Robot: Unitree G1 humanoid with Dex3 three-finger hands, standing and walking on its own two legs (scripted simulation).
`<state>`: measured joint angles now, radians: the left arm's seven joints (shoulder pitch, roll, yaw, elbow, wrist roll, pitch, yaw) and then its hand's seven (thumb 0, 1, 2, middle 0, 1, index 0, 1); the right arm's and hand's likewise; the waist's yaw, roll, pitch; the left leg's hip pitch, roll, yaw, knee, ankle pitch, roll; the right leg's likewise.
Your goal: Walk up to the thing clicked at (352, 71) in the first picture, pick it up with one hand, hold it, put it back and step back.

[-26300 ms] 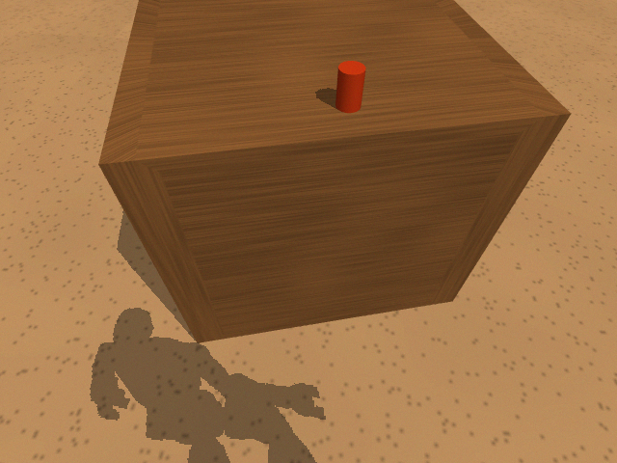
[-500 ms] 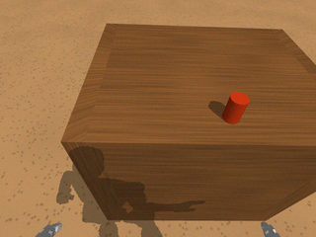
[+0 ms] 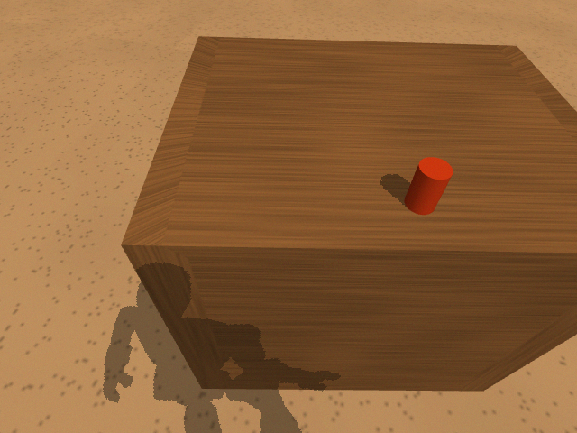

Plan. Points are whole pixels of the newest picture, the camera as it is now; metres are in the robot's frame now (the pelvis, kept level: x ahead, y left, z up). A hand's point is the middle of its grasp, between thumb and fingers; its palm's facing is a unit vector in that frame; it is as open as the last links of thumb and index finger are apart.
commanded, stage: home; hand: right
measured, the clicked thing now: (427, 186) +0.46 -0.22 +0.06
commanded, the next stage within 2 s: stand in 0.96 s
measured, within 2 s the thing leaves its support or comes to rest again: neither
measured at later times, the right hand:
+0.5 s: hand out of the picture +0.09 -0.25 -0.15, palm faces -0.04 +0.93 -0.36, open 17.4 cm
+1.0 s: hand out of the picture +0.08 -0.25 -0.16, palm faces -0.03 +0.94 -0.35, open 17.3 cm
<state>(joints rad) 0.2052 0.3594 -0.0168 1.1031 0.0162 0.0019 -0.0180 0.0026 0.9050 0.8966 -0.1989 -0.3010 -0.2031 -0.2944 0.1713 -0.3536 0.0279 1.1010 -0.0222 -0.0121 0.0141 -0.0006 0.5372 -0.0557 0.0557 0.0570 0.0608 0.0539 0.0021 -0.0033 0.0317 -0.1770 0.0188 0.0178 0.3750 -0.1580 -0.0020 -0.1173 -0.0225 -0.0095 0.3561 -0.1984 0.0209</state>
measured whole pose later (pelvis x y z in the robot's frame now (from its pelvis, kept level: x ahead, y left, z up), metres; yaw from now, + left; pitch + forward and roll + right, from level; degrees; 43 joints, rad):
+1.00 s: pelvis +0.02 +0.01 +0.00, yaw +0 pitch -2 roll +0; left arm 0.14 0.35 -0.01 1.13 0.01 0.00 0.00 0.00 0.91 0.90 -0.20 -0.30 -0.20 -0.30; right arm 0.12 -0.35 0.01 1.14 -0.01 -0.01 0.00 0.00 0.52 -0.06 0.06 0.06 0.06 0.06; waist 0.00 -0.01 0.05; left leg -0.13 0.00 0.03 0.32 -0.16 0.01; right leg -0.07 -0.04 0.00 0.31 -0.20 0.03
